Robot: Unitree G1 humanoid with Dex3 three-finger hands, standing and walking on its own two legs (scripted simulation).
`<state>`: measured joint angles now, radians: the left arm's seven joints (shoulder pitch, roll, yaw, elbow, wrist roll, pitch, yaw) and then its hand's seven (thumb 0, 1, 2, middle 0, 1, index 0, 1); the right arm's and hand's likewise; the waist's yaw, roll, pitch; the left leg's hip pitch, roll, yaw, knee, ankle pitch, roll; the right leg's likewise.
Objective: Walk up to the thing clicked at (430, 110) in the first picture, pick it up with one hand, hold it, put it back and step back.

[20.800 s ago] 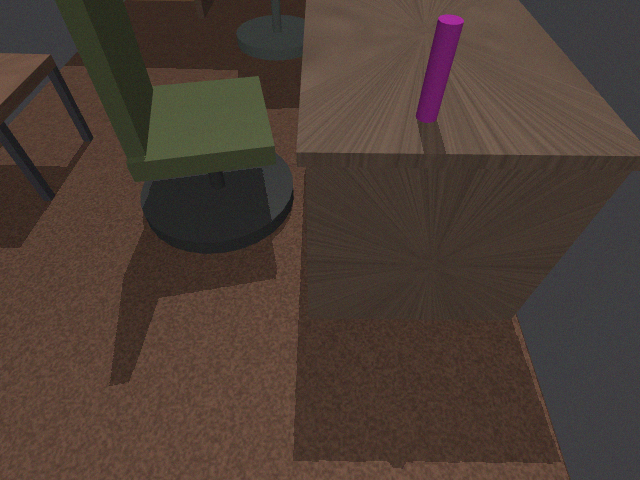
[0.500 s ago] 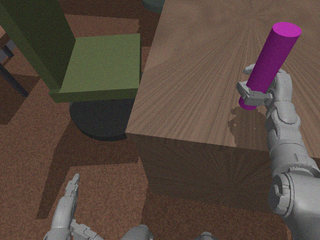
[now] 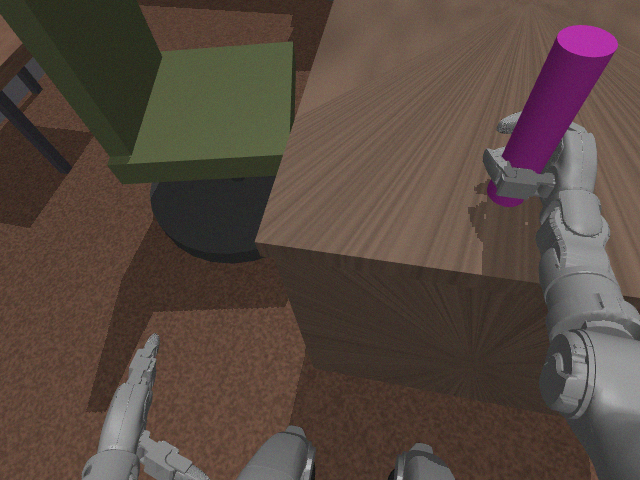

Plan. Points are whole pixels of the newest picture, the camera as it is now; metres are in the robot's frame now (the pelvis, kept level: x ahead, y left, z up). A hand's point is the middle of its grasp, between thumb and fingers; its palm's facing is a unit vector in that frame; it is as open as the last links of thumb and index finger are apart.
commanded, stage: lower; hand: right
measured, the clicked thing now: (538, 132) +0.50 -0.16 +0.12
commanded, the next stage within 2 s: loosen in 0.08 s
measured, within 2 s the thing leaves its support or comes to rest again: neither
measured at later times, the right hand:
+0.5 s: hand (512, 155) +0.51 -0.15 +0.08, palm faces +0.06 +1.00 +0.00, open 7.1 cm
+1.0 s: hand (515, 153) +0.51 -0.15 +0.08, palm faces +0.05 +1.00 +0.00, open 10.5 cm
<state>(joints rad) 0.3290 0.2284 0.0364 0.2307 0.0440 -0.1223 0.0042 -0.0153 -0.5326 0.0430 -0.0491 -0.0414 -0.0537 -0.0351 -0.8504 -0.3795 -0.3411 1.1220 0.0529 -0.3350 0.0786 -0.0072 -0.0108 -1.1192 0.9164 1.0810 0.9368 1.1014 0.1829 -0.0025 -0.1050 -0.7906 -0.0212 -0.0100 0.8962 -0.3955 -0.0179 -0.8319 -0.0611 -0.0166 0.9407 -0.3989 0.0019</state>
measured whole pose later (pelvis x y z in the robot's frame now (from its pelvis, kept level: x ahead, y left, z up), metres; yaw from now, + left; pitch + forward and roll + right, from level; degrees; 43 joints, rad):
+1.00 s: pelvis +0.00 +0.00 -0.01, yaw +0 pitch +18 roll +2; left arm 0.35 0.23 0.05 0.17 0.04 -0.09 -0.01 -0.02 -0.55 0.06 -0.05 -0.05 -0.05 -0.04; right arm -0.87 -0.41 -0.37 1.12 0.04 -0.33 0.10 0.00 0.20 -0.42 0.81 0.63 0.81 0.62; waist 0.20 -0.01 -0.12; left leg -0.83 -0.02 0.00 0.94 -0.42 -0.01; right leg -0.88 -0.06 -0.01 0.99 -0.42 0.01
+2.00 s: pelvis +0.04 -0.01 +0.04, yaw -1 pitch +7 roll +1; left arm 0.34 0.24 0.05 0.36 -0.05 -0.06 0.01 -0.02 -0.54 0.08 -0.06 -0.06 -0.05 -0.06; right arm -0.45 -0.57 -0.36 0.63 0.02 -0.07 0.01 -0.01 0.55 -0.05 0.06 0.06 0.06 0.05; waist 0.00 -0.04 -0.12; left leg -0.38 0.00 -0.01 0.60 -0.34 -0.02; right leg -0.43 -0.03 -0.02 0.66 -0.34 0.00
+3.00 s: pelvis +0.01 +0.02 +0.05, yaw -4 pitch -2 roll +0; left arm 0.31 0.22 0.12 0.52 -0.03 -0.11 0.06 -0.02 -0.41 0.22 -0.09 -0.11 -0.09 -0.11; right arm 0.45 -0.33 -0.38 -0.26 0.08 -0.32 -0.02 -0.01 0.57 -0.04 0.06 0.05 0.06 0.05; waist -0.05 -0.06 0.02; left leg -0.20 0.01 0.03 0.53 -0.29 0.00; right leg -0.23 -0.02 0.01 0.51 -0.24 0.03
